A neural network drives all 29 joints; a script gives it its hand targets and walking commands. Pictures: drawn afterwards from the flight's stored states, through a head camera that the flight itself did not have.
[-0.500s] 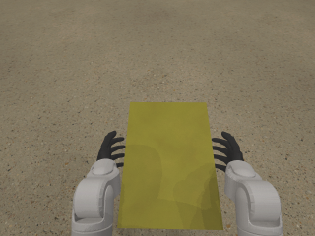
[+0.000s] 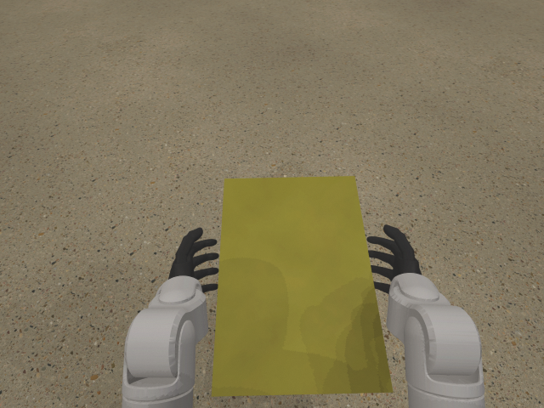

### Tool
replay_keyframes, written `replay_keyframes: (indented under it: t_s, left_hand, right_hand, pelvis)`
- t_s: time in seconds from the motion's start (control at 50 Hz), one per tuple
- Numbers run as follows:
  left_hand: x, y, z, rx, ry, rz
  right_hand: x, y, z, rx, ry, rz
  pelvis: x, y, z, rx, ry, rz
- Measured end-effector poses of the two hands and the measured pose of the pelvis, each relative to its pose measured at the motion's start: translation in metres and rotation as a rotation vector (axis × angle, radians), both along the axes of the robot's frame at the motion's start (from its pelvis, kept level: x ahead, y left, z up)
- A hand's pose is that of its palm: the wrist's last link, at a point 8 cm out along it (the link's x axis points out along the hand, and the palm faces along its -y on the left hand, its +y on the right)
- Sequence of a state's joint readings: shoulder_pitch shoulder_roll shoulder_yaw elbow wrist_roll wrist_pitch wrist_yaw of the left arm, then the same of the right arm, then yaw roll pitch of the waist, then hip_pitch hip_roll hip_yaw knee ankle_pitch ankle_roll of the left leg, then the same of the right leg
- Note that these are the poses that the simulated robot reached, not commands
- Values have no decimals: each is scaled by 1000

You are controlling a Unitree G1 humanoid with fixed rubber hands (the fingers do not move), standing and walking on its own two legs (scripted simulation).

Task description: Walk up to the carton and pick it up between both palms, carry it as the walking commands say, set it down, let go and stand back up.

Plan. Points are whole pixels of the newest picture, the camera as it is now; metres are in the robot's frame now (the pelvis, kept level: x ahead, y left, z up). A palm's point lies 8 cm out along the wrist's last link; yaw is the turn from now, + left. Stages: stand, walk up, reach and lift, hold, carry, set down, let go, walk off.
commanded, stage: carry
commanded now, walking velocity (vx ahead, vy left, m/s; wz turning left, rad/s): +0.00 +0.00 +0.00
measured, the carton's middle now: (291, 287) +0.31 +0.00 +0.01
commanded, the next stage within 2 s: none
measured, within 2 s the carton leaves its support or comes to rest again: neither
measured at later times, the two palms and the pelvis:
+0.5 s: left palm (213, 150) +0.53 +0.15 +0.10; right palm (366, 150) +0.54 -0.13 +0.10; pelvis +0.26 +0.01 +0.01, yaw +1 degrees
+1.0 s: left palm (210, 121) +0.64 +0.17 +0.09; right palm (343, 120) +0.65 -0.10 +0.09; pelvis +0.37 +0.03 +0.01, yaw +2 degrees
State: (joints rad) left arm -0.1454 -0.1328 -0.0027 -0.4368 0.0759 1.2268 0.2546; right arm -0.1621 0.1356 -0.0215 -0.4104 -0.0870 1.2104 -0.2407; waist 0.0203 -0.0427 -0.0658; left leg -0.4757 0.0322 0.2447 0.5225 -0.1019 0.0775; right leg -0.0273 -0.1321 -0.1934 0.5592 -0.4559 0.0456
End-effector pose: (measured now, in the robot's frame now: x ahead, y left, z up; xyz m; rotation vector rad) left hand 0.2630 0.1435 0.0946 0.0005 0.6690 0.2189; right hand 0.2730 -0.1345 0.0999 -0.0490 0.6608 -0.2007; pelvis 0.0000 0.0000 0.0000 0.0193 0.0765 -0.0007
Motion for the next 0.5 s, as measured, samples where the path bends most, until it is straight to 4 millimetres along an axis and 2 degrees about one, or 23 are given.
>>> replay_keyframes:
  t_s: [0.08, 0.16, 0.28, 0.38, 0.5]
  left_hand:
    - [56, 4, -5, 9, 73, -29]
    - [105, 4, -2, -4, 92, -49]
    - [174, 0, 10, 6, 23, -31]
    - [224, -4, 14, 45, 5, -22]
    - [266, 4, 9, 42, 39, -1]
  right_hand:
    - [46, 5, -5, -4, 73, -37]
    - [88, 4, 0, -9, 94, -57]
    - [160, 0, 9, 5, 26, -40]
    - [218, -4, 5, 31, 6, -24]
    - [264, 5, 3, 21, 39, -12]
  pelvis:
    - [45, 12, 12, -29, 22, -19]
    - [89, 16, 24, -44, 32, -27]
    - [158, 10, 21, -31, 17, -11]
    - [216, 2, 11, -37, 11, 13]
    - [257, 5, 11, -30, 24, 24]
